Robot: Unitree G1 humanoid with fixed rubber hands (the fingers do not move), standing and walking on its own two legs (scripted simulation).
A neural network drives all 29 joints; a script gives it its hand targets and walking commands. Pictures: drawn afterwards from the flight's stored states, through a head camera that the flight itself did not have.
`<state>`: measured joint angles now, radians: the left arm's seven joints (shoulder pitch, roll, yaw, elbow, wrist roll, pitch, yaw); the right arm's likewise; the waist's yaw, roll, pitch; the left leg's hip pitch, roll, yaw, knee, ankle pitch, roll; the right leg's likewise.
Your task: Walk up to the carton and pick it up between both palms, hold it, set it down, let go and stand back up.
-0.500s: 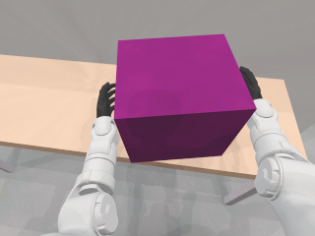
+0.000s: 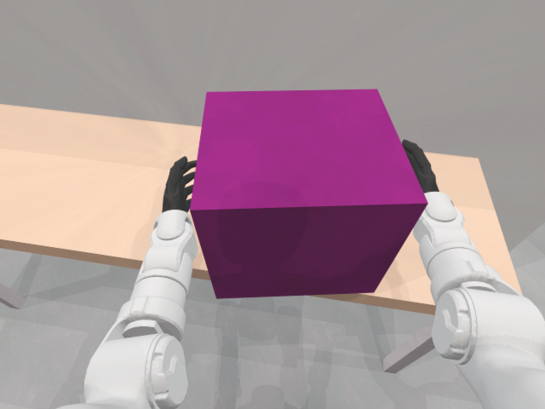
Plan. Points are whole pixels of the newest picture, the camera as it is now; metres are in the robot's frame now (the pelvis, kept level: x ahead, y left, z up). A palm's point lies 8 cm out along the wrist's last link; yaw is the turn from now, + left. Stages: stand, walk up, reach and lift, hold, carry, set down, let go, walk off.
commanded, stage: reach and lift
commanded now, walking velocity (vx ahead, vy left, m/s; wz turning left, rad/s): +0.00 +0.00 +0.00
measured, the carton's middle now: (294, 197) +0.46 +0.01 +0.03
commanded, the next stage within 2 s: none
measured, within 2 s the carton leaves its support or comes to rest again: neither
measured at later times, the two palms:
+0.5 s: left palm (167, 192) +0.39 +0.19 +0.10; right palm (428, 190) +0.42 -0.18 +0.11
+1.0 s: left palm (138, 185) +0.36 +0.21 +0.14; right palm (425, 194) +0.38 -0.16 +0.14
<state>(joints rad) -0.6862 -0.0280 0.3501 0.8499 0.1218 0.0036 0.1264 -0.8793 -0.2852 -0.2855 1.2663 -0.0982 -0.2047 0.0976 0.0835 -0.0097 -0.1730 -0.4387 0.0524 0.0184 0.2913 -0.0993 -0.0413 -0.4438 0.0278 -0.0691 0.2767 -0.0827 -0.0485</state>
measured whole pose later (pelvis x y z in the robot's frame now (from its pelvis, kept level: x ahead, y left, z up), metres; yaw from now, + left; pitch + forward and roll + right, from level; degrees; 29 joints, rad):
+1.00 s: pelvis +0.00 +0.02 +0.01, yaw +2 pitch -1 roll +0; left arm -0.53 0.01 0.31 0.33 0.16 0.45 0.02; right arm -0.63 -0.16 -0.17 0.73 0.08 0.15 0.01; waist -0.03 -0.03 -0.06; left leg -0.13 0.02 0.00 0.28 -0.14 -0.01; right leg -0.11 -0.01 -0.08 0.24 -0.12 -0.01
